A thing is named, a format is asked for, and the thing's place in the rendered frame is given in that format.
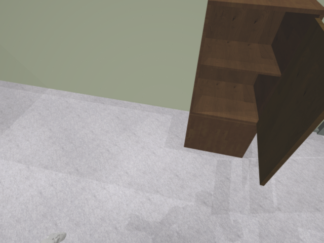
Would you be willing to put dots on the handle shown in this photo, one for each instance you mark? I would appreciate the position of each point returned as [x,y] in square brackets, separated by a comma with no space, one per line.
[320,129]

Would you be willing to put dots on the cupboard door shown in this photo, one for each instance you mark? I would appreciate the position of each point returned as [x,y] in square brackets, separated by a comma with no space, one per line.
[296,107]

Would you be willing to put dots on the left robot hand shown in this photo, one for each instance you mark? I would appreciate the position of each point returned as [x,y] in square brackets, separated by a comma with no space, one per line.
[54,238]

